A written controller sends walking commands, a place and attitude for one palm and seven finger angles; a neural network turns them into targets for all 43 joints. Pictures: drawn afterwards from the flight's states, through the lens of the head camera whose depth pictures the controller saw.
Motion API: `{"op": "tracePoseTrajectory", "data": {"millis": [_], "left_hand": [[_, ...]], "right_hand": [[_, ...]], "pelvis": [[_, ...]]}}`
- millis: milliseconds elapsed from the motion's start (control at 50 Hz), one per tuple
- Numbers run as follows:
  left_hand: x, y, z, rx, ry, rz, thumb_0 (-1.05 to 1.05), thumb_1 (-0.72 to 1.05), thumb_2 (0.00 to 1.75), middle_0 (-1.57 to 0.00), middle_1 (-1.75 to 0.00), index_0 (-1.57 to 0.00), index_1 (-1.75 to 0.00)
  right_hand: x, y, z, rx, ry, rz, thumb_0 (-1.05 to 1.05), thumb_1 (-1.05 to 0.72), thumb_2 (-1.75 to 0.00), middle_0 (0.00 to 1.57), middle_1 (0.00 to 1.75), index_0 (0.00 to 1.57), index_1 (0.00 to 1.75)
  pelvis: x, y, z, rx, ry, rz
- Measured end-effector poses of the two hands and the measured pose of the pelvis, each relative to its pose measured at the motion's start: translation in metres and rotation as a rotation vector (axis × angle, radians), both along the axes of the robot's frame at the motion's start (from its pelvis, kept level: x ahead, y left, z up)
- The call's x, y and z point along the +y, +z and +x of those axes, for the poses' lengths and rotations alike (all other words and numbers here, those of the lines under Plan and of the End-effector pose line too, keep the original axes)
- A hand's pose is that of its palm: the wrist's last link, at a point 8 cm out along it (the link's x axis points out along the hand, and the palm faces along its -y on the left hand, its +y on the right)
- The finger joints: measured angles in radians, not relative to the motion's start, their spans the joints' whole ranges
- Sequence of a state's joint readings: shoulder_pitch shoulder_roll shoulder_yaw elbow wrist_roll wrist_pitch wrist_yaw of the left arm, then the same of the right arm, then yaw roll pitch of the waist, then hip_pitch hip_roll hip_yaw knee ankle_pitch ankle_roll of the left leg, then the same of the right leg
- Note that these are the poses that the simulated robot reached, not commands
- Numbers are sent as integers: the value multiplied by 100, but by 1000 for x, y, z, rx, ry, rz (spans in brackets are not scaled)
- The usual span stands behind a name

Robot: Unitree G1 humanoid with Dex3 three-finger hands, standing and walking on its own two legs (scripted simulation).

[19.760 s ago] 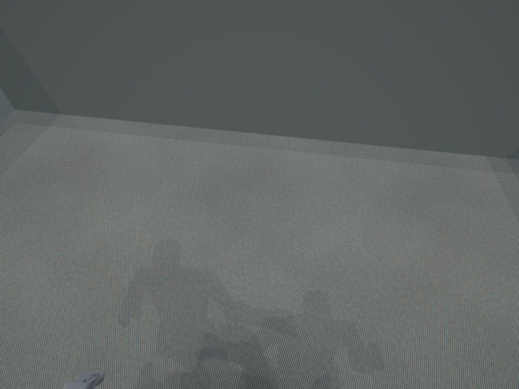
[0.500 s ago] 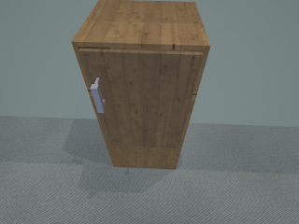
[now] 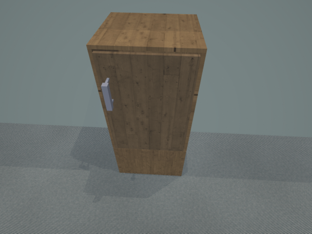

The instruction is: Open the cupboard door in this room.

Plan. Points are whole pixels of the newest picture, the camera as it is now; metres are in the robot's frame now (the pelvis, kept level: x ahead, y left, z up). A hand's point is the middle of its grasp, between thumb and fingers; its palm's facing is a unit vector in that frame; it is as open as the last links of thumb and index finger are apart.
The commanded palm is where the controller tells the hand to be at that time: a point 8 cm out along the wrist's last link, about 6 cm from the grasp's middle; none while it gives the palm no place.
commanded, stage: come to a stop and stand still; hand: left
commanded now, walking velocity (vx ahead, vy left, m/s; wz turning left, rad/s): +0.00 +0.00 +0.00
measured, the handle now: (108, 94) +0.65 +0.23 -0.01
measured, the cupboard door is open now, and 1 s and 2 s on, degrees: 0 0 0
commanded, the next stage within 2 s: look again from close up in 1.04 s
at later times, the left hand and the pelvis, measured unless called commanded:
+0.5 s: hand out of the picture -0.07 +0.17 -0.18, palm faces +0.11 -0.97 -0.21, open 7.3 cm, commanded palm none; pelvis -0.11 -0.02 -0.01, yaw +1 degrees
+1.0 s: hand out of the picture -0.11 +0.18 -0.17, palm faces +0.02 -0.99 -0.13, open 7.4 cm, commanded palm none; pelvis -0.14 +0.00 +0.01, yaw -1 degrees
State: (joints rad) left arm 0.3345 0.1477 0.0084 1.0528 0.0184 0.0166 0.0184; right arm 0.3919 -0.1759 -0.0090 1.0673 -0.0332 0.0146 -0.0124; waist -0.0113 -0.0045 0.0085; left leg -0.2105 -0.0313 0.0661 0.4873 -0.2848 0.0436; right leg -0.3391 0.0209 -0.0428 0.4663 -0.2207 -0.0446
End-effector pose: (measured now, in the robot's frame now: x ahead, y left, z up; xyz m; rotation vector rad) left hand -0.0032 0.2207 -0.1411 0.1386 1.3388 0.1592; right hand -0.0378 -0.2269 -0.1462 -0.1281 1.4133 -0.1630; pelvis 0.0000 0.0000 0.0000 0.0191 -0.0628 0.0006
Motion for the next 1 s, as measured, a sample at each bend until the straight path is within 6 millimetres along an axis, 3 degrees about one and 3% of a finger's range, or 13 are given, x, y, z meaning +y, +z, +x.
{"op": "tracePoseTrajectory", "data": {"millis": [60, 120, 200, 300, 360, 420, 460, 520, 640, 700, 760, 860, 1000], "left_hand": [[-6, -3, -8, -4, 3, -7, 0, 90, 90, -20, -30, -20, -30], [-12, -9, -22, -7, 18, -4, 0, 90, 90, -20, -30, -20, -30], [-24, -16, -52, 9, 47, 3, 0, 90, 90, -20, -30, -20, -30], [-32, -20, -70, 38, 36, -13, 0, 90, 90, -20, -30, -20, -30], [-23, -22, -69, 9, 13, 7, 2, 93, 90, -20, -30, -20, -30], [-9, -23, -73, -26, 22, 24, 3, 95, 90, -20, -30, -20, -30], [-5, -15, -76, -59, 38, 30, 3, 95, 90, -20, -30, -20, -30], [-6, 1, -88, -114, 64, 32, 2, 94, 90, -20, -30, -20, -30], [-20, -5, -139, -62, 73, 27, 0, 92, 90, -20, -30, -20, -30], [-27, -6, -165, 24, 54, -14, 0, 91, 90, -20, -30, -20, -30], [-28, -8, -178, 71, 33, -59, 0, 91, 90, -20, -30, -20, -30], [-11, -23, -170, 81, 8, -98, 0, 90, 90, -20, -30, -20, -30], [8, -7, -115, -45, -27, -60, 0, 91, 90, -20, -30, -20, -30]], "right_hand": [[2, -4, -26, 47, -18, 11, 1, -91, -89, 19, 30, 20, 30], [1, -16, -39, 70, -21, 30, 1, -91, -89, 19, 30, 20, 30], [-4, -28, -30, 37, -6, 47, 1, -91, -89, 19, 30, 20, 30], [-7, -16, -26, -92, -26, 35, 1, -91, -89, 19, 30, 20, 30], [-5, -8, -47, -127, -44, 21, 0, -91, -89, 19, 30, 20, 30], [-3, -10, -85, -73, -63, 5, 0, -91, -89, 19, 30, 20, 30], [-2, -9, -105, -17, -47, 17, 0, -91, -89, 19, 30, 20, 30], [-6, -8, -119, 37, 10, 34, 1, -91, -89, 19, 30, 20, 30], [-32, -11, -106, -19, 43, 12, 1, -90, -89, 20, 30, 20, 30], [-41, 4, -88, -107, 34, -24, 1, -91, -89, 20, 30, 20, 30], [-41, 21, -73, -181, 31, -61, 1, -91, -89, 19, 30, 20, 30], [-29, 25, -74, -229, 31, -122, 1, -91, -89, 19, 30, 20, 30], [3, 29, -110, -109, 11, -62, 1, -91, -89, 19, 30, 20, 30]], "pelvis": [[-3, -3, -11, -7, -2, 11], [-7, -11, -21, -26, 0, 28], [-14, -19, -36, -34, 11, 30], [-19, -16, -60, -3, 17, 26], [-20, -15, -75, 12, 2, 17], [-24, -17, -96, -6, -9, 33], [-25, -13, -105, -13, -5, 36], [-25, -6, -115, -5, 23, -3], [-31, -13, -135, 29, 23, -22], [-25, -6, -140, 34, 16, -28], [-17, -1, -143, 38, -1, -17], [0, -9, -147, 35, -28, -38], [-1, 7, -142, 47, -25, -35]]}}
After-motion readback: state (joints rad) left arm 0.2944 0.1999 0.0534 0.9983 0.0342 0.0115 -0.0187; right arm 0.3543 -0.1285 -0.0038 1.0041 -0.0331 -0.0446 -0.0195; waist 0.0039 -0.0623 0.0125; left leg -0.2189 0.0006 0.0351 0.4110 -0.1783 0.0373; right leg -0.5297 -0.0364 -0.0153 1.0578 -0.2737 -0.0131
